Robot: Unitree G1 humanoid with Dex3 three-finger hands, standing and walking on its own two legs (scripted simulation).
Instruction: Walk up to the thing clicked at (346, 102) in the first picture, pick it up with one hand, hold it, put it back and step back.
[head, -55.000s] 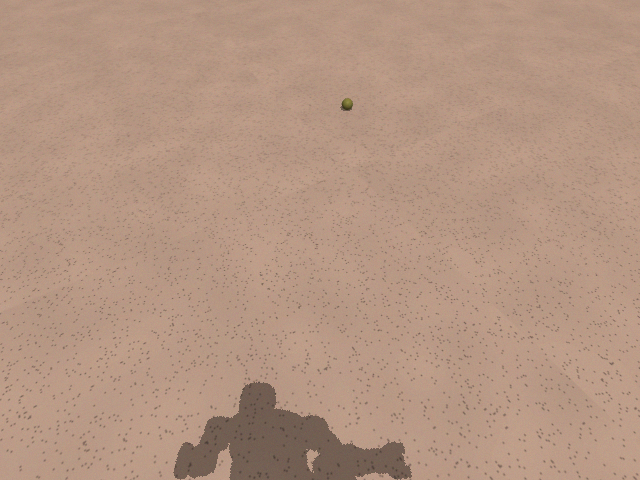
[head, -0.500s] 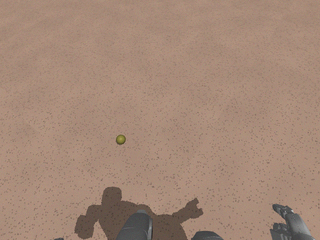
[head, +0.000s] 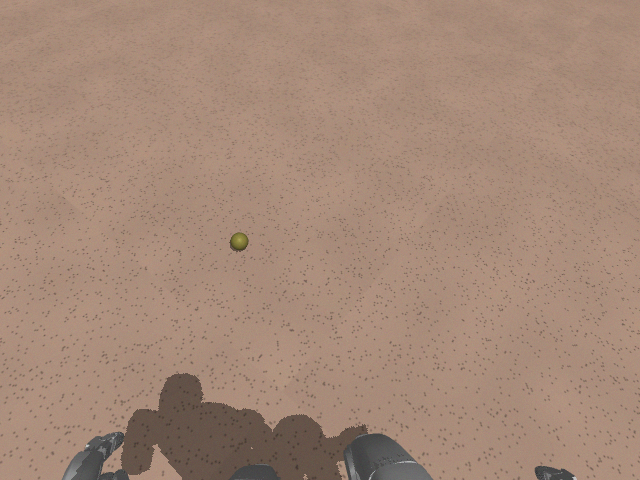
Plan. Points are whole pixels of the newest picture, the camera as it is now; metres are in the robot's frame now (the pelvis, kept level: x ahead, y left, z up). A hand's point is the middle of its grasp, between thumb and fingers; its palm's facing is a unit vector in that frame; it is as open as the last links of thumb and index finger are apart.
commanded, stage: step back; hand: left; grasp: from above
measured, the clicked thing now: (239, 241) +0.94 +0.26 -0.73
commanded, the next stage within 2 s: stand in 1.38 s
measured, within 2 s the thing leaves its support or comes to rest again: neither
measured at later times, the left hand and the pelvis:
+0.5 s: hand out of the picture -0.08 +0.26 -0.14, palm faces +0.02 -0.90 -0.43, open 7.4 cm; pelvis -0.14 -0.02 -0.01, yaw +0 degrees
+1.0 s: hand out of the picture -0.02 +0.21 -0.15, palm faces +0.01 -0.93 -0.36, open 7.4 cm; pelvis -0.11 -0.04 -0.01, yaw +1 degrees
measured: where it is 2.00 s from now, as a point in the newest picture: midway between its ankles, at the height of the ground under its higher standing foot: outside the picture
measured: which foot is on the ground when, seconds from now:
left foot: down 0.00-0.24, up 0.26-0.50, down 0.52-0.88, up 0.90-1.00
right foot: up 0.00-0.18, down 0.20-0.56, up 0.58-0.84, down 0.86-1.00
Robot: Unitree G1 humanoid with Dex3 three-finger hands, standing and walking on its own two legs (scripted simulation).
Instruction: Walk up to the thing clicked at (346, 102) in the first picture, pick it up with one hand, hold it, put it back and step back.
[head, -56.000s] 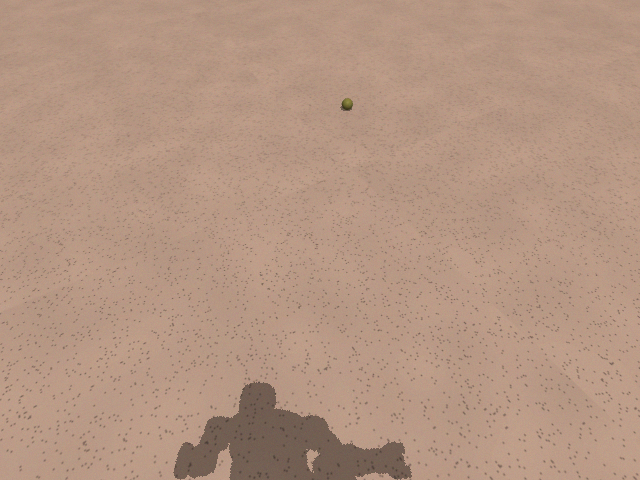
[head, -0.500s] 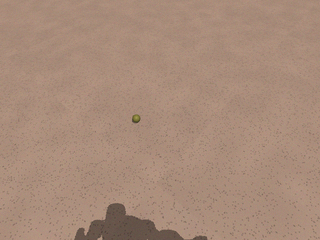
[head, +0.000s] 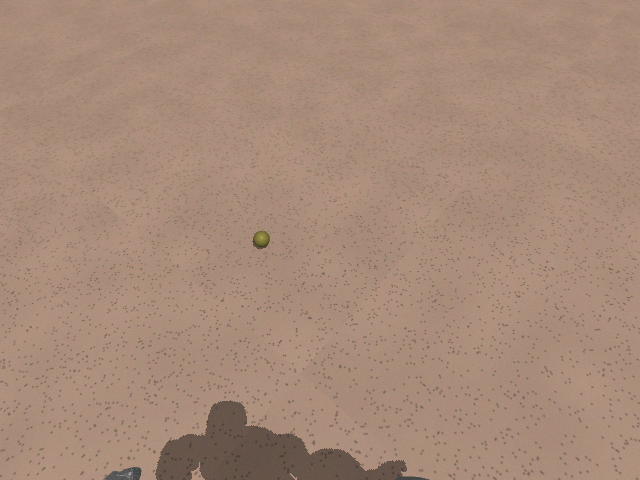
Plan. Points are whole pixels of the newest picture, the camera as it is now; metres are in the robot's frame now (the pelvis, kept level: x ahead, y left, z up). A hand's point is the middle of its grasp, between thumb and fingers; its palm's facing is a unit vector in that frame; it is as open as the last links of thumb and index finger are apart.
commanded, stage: step back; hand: left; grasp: from above
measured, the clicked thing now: (261, 239) +1.05 +0.28 -0.73
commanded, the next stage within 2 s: stand in 0.38 s
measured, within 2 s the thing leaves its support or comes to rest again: neither
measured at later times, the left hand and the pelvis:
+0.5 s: hand out of the picture +0.13 +0.28 -0.14, palm faces +0.00 -0.94 -0.34, open 7.4 cm; pelvis +0.03 +0.03 +0.01, yaw +0 degrees
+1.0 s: hand out of the picture +0.08 +0.25 -0.13, palm faces -0.03 -0.94 -0.35, open 7.4 cm; pelvis +0.01 -0.01 +0.02, yaw +0 degrees
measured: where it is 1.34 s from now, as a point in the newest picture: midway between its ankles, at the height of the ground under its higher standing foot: outside the picture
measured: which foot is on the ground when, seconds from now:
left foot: up 0.00-0.10, down 0.12-1.00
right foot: down 0.00-1.00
